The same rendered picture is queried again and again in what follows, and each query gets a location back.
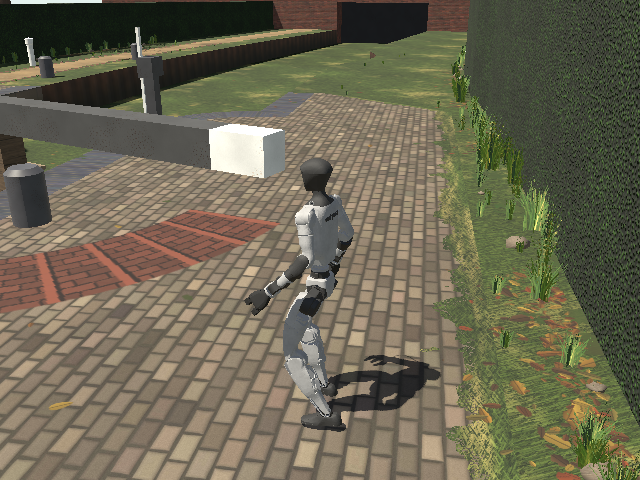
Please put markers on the robot right hand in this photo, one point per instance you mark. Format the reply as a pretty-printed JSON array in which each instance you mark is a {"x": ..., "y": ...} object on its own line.
[{"x": 334, "y": 268}]

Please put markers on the left robot foot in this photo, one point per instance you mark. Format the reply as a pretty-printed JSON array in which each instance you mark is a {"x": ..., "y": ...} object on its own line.
[{"x": 316, "y": 419}]

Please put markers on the right robot forearm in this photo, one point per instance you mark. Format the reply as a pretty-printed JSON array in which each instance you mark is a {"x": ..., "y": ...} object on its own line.
[{"x": 340, "y": 251}]

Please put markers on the left robot forearm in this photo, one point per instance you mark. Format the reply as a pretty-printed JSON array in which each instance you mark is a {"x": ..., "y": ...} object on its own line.
[{"x": 289, "y": 276}]

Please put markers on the left robot upper arm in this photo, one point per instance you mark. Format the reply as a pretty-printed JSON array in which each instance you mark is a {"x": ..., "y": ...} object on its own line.
[{"x": 305, "y": 220}]

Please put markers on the right robot upper arm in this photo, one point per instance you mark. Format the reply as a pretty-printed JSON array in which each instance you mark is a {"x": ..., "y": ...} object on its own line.
[{"x": 346, "y": 232}]

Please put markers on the robot left hand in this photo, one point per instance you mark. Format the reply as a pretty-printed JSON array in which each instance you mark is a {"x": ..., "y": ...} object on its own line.
[{"x": 259, "y": 299}]

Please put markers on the robot head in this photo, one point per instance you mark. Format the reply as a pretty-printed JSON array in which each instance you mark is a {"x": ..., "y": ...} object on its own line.
[{"x": 316, "y": 173}]

